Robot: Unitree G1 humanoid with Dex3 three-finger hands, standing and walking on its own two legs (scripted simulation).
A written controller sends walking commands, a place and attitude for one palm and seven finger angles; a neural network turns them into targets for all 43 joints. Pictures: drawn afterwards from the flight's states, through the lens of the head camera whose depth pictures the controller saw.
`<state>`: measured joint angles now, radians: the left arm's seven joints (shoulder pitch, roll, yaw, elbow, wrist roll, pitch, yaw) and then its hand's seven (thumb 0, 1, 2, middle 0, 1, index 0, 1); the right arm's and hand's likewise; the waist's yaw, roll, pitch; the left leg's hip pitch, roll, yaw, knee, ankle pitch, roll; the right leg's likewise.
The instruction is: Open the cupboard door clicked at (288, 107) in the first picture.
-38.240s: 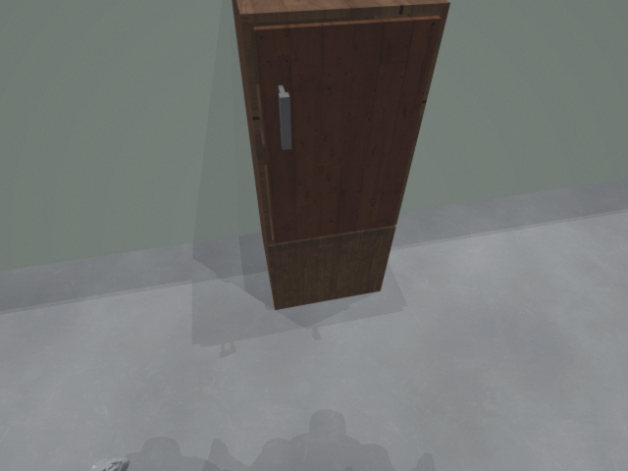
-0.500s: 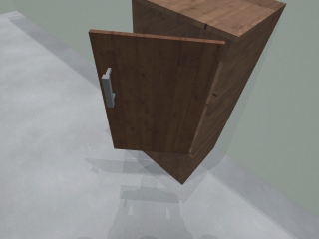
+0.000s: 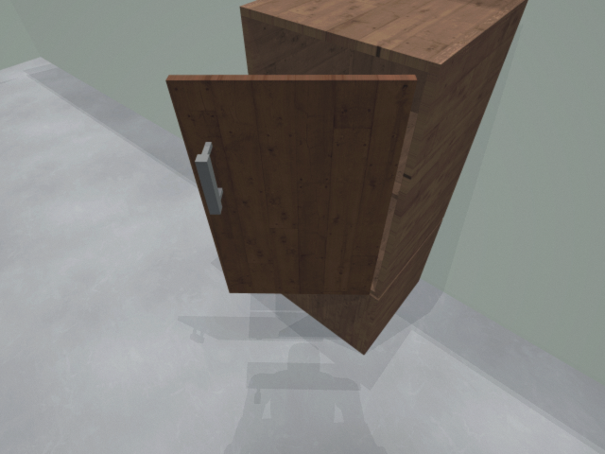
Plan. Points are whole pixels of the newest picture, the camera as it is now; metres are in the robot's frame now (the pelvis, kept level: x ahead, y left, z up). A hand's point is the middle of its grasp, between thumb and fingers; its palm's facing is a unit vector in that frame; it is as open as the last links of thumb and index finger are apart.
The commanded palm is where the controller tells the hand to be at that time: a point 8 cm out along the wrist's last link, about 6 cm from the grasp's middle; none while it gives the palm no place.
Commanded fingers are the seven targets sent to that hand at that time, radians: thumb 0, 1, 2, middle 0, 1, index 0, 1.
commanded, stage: look again from close up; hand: left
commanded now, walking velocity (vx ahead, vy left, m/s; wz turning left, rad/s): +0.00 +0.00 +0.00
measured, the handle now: (211, 178) +0.55 +0.19 +0.05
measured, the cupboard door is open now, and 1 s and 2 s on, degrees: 39 39 39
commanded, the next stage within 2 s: raise the hand with hooked fingers in 0.30 s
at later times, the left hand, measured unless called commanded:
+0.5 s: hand out of the picture +0.08 +0.22 -0.13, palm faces +0.18 -0.95 -0.25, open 7.3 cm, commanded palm +0.11 +0.24 -0.06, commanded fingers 0.00 0.76 0.84 -0.21 -0.39 -0.21 -0.39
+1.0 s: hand (134, 440) +0.15 +0.21 -0.01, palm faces +0.18 -0.98 -0.09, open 9.7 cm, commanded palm +0.14 +0.26 -0.01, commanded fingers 0.00 0.18 0.59 -0.25 -0.76 -0.25 -0.76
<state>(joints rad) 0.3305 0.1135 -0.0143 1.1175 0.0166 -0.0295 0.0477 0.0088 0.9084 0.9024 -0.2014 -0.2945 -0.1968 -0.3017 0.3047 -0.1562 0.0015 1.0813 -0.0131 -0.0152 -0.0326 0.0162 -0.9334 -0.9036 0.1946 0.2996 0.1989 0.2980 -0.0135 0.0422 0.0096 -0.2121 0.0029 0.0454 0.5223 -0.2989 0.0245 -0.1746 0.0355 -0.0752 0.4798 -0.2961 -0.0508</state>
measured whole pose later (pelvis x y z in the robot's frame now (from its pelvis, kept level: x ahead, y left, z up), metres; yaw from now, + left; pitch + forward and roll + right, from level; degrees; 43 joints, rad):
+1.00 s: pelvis -0.03 +0.00 -0.08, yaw +3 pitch +13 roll -3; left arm 0.46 0.22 0.18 -0.05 -0.26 -0.53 -0.23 0.02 0.40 0.69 -0.24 -0.62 -0.23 -0.62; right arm 0.14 -0.23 0.01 0.50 0.01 -0.21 -0.04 0.01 -0.90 -0.90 0.20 0.30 0.20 0.30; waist 0.07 0.02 -0.12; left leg -0.84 0.01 -0.03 1.13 -0.51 0.02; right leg -0.76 0.01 -0.17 1.06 -0.53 -0.07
